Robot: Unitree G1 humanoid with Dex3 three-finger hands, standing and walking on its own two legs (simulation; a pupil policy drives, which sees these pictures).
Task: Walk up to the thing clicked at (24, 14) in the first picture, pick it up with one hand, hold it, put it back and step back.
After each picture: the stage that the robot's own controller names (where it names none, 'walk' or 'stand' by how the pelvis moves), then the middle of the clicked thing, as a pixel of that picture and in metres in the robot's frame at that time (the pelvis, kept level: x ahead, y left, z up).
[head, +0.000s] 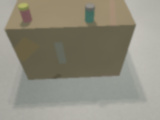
stand; (25, 13) +0.99 +0.41 -0.10
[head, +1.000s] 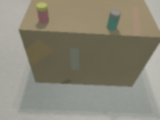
walk; (42, 13) +0.90 +0.25 -0.08
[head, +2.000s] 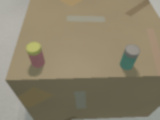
stand; (36, 55) +0.55 +0.23 -0.09
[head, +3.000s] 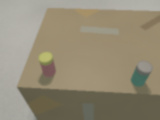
stand; (47, 64) +0.52 +0.21 -0.10
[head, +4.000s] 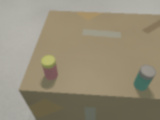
stand; (49, 67) +0.51 +0.19 -0.11
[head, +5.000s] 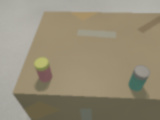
stand; (43, 70) +0.50 +0.21 -0.11
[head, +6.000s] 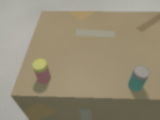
stand; (42, 71) +0.49 +0.22 -0.11
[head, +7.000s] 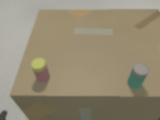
rise first; (40, 70) +0.48 +0.23 -0.10
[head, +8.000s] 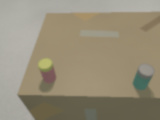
go down; (47, 71) +0.49 +0.21 -0.10
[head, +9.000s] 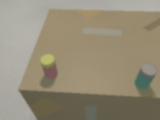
go down; (49, 67) +0.51 +0.20 -0.10
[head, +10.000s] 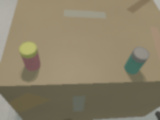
go down; (30, 57) +0.50 +0.20 -0.05
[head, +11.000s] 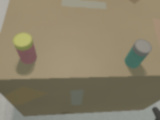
close in; (25, 49) +0.50 +0.20 -0.04
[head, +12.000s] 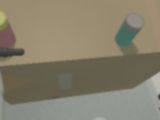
close; (0, 30) +0.53 +0.21 +0.01
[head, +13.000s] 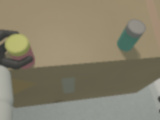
lift; (21, 52) +0.45 +0.16 +0.00
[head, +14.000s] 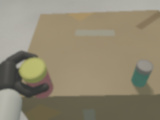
lift; (38, 79) +0.30 +0.15 +0.13
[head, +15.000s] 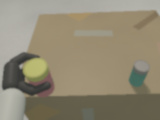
hold; (40, 78) +0.32 +0.15 +0.10
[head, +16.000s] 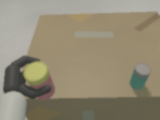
hold; (40, 81) +0.31 +0.15 +0.09
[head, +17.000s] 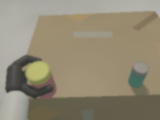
crouch; (42, 81) +0.32 +0.14 +0.09
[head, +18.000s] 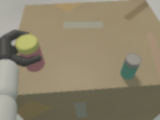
crouch; (31, 54) +0.42 +0.16 +0.09
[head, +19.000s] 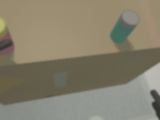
lower; out of the picture +0.50 +0.19 +0.01
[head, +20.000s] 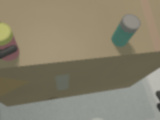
lower; (4, 43) +0.48 +0.19 +0.00
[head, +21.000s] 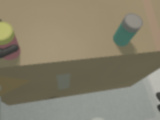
lower; (5, 42) +0.48 +0.19 +0.00
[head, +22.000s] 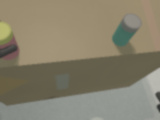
lower; (4, 42) +0.48 +0.19 +0.00
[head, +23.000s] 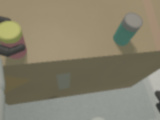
loosen; (13, 41) +0.48 +0.16 +0.00
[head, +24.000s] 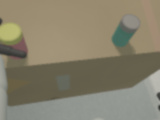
withdraw; (14, 42) +0.49 +0.16 +0.00
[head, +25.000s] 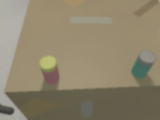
sink last; (50, 70) +0.45 +0.14 -0.05
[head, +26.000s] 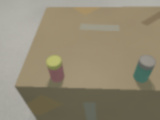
stand; (55, 69) +0.48 +0.16 -0.06
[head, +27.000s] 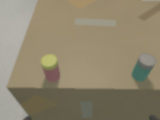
stand; (51, 68) +0.46 +0.16 -0.06
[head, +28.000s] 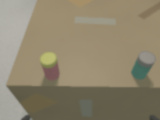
stand; (50, 66) +0.46 +0.16 -0.05
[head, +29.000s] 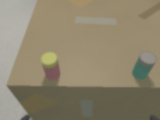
stand; (51, 66) +0.46 +0.16 -0.05
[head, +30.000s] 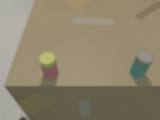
stand; (49, 66) +0.46 +0.16 -0.05
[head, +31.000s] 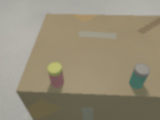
stand; (56, 75) +0.48 +0.15 -0.10
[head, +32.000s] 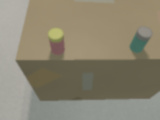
walk; (56, 42) +0.56 +0.12 -0.09
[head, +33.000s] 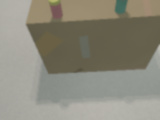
walk; (55, 7) +0.87 +0.21 -0.08
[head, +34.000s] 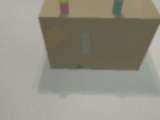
stand; (64, 5) +1.08 +0.17 -0.09
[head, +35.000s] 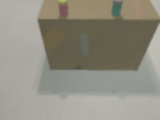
stand; (63, 7) +1.07 +0.16 -0.11
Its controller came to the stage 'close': yes
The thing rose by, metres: 0.21
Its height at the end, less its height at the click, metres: +0.00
